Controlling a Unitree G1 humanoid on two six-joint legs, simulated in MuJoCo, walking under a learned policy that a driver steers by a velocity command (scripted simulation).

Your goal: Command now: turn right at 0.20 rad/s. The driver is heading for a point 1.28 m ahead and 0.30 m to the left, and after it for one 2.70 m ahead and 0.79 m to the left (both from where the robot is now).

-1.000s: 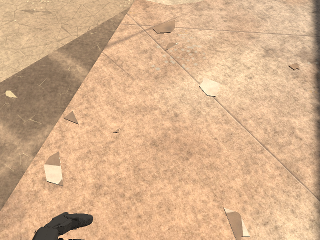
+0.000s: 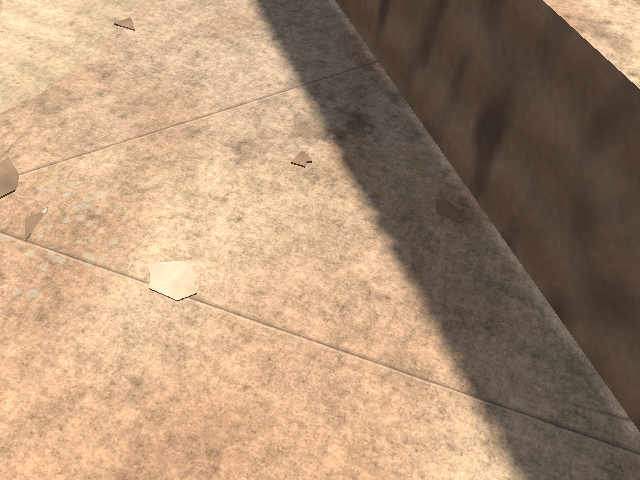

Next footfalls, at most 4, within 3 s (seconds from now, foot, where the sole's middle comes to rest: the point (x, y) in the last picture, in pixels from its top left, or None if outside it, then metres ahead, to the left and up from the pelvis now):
0.16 right None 0.01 -0.11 -0.78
0.60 left None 0.07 0.17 -0.78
1.06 right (156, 454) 0.53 0.28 -0.78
1.48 left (66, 292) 0.92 0.55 -0.78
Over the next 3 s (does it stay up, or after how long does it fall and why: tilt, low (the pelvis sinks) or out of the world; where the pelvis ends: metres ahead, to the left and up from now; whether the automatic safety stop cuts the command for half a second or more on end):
stays up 2.10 0.14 -0.01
